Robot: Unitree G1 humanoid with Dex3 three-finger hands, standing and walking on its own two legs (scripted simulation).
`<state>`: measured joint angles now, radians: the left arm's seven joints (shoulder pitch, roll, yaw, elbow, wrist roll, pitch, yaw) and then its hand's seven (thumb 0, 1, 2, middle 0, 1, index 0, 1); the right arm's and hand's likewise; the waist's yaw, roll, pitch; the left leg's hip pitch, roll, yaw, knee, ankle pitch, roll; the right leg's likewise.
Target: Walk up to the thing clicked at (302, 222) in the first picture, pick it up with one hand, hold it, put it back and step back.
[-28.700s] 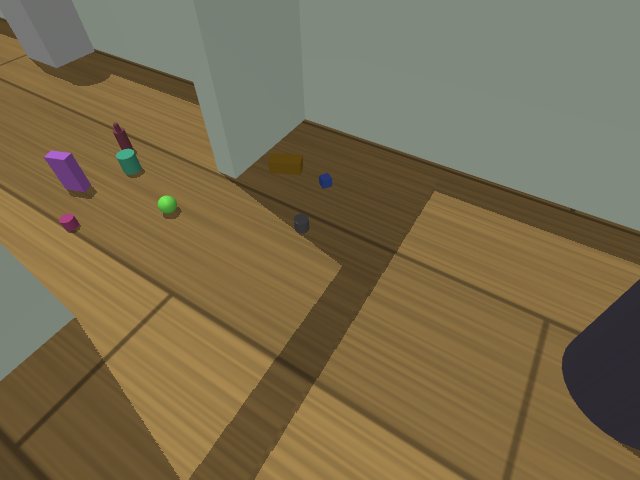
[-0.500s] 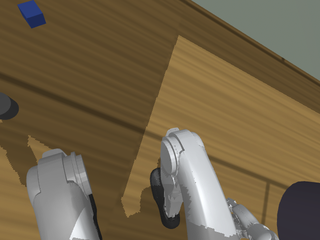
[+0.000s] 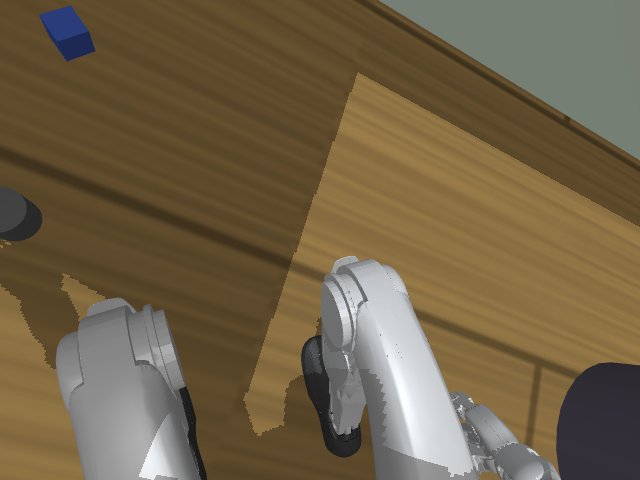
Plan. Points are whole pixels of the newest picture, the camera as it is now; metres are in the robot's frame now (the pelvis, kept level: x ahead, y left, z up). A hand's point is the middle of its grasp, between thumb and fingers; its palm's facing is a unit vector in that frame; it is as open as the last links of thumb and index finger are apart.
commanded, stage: rise first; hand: left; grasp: from above
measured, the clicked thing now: (7, 214) +0.45 +0.36 -0.28
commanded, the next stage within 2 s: none
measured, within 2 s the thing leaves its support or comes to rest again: neither
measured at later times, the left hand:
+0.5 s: hand out of the picture +0.41 +0.40 -0.17, palm faces -0.44 -0.14 -0.89, open 14.1 cm
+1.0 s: hand out of the picture +0.41 +0.40 -0.17, palm faces -0.44 -0.13 -0.89, open 13.9 cm
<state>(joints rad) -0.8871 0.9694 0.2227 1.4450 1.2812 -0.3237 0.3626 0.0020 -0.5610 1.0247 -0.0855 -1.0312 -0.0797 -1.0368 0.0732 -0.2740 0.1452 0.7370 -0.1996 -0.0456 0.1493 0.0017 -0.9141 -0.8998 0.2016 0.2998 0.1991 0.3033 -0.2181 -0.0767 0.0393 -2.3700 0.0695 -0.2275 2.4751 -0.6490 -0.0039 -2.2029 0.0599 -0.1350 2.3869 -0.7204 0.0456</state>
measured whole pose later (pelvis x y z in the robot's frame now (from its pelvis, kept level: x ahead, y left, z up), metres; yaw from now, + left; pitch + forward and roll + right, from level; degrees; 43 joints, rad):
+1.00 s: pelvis +0.00 +0.00 +0.00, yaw +0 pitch +30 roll -11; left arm -0.89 0.96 0.20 1.42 1.28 -0.32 0.34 0.00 -0.51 1.00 -0.12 -1.00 -0.12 -1.01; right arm 0.09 -0.27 0.14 0.73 -0.18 -0.04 0.15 0.00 -0.91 -0.90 0.20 0.30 0.20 0.30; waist -0.22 -0.07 0.03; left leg -2.38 0.06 -0.22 2.47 -0.64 0.00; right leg -2.20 0.06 -0.13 2.38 -0.72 0.05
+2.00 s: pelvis +0.00 +0.00 +0.00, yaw +0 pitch +29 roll -11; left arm -0.89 0.98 0.22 1.42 1.29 -0.34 0.35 0.00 -0.49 0.98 -0.14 -0.97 -0.13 -0.97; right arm 0.08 -0.28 0.15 0.72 -0.19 -0.05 0.17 0.00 -0.90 -0.89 0.20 0.30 0.20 0.30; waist -0.22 -0.07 0.04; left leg -2.37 0.06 -0.23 2.47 -0.64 0.00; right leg -2.20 0.06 -0.13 2.38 -0.72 0.05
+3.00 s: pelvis +0.00 +0.00 +0.00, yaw +0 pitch +29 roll -11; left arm -0.89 0.97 0.21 1.45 1.28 -0.33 0.37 0.00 -0.53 1.01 -0.09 -1.01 -0.09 -1.01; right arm 0.09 -0.28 0.14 0.73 -0.19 -0.06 0.17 0.00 -0.90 -0.89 0.20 0.30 0.20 0.30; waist -0.22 -0.07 0.03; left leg -2.37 0.06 -0.23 2.48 -0.64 -0.01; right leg -2.21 0.06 -0.13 2.39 -0.71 0.05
